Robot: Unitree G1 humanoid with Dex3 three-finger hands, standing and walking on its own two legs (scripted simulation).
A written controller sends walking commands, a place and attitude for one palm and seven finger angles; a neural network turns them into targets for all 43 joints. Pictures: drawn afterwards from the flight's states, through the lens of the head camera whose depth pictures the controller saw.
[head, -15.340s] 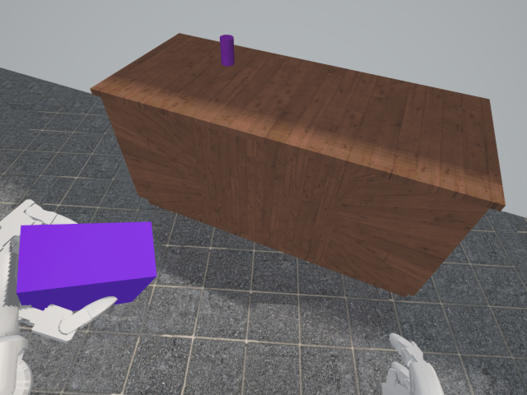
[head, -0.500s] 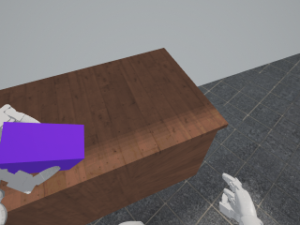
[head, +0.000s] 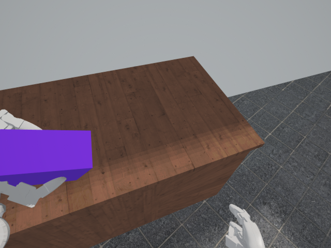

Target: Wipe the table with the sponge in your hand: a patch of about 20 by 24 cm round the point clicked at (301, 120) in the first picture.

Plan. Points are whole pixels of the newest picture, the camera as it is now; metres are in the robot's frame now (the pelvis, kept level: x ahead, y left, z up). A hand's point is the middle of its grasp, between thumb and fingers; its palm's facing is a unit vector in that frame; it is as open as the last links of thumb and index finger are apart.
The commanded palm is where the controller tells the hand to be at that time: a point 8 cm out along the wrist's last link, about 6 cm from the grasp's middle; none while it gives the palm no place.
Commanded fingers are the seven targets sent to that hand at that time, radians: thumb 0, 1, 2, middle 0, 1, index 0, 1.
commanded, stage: come to a stop and stand still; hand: left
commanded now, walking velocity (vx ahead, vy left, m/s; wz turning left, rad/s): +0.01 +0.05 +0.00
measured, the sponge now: (59, 159) +0.24 +0.21 +0.15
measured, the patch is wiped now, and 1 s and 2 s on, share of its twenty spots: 0.00 0.00 0.00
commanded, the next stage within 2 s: look again from close up in 0.48 s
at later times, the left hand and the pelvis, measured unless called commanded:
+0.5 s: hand (31, 154) +0.23 +0.25 +0.16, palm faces +0.36 -0.84 -0.40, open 10.6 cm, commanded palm +0.18 +0.29 +0.18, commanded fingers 0.00 0.10 1.30 -1.20 -1.60 -1.20 -1.60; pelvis +0.02 +0.01 +0.01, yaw +0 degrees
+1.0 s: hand out of the picture +0.20 +0.30 +0.16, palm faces +0.38 -0.83 -0.40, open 10.6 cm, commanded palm +0.14 +0.32 +0.18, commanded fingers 0.00 0.10 1.30 -1.20 -1.60 -1.20 -1.60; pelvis -0.02 +0.04 +0.00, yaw +0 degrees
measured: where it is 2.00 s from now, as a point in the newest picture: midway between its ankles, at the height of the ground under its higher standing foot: outside the picture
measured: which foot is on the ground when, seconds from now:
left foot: down 0.00-1.00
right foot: down 0.00-1.00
